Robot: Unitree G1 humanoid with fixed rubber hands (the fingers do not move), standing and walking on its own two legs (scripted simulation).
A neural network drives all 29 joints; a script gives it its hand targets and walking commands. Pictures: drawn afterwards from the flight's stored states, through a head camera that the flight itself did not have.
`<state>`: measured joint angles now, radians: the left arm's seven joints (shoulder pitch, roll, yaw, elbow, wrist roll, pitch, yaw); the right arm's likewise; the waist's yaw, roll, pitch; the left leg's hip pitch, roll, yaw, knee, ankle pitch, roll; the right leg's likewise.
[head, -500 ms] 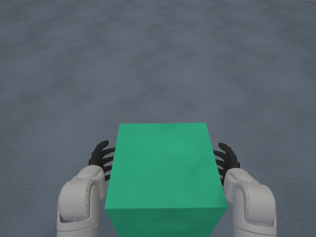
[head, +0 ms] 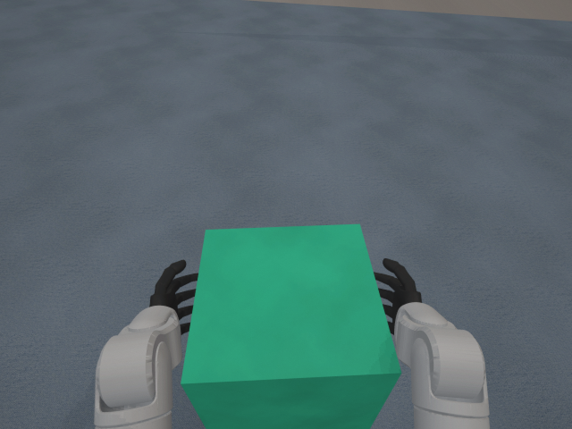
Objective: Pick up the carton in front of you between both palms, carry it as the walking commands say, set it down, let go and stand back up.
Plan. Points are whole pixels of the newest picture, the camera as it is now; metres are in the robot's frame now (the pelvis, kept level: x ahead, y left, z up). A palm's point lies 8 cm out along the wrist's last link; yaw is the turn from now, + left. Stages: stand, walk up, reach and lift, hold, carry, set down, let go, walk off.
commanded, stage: carry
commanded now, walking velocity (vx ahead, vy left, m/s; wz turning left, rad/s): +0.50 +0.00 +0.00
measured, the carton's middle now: (287, 339) +0.27 +0.00 +0.00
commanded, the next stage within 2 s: none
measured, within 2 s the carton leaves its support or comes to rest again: neither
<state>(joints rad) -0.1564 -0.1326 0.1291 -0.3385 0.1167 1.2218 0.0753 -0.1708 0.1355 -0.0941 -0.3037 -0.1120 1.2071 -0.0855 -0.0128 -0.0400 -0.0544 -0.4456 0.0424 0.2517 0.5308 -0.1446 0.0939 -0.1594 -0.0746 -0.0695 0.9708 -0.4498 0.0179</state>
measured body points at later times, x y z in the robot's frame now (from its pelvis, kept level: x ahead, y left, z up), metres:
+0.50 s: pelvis +0.29 -0.02 +0.01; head +0.31 -0.03 +0.46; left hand +0.57 +0.14 +0.09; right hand +0.58 -0.16 +0.08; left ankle +0.15 +0.08 -0.69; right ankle +0.38 -0.09 -0.72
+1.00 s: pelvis +0.39 +0.01 +0.01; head +0.38 +0.01 +0.46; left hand +0.66 +0.17 +0.09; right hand +0.67 -0.13 +0.09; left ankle +0.30 +0.11 -0.72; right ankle +0.38 -0.09 -0.72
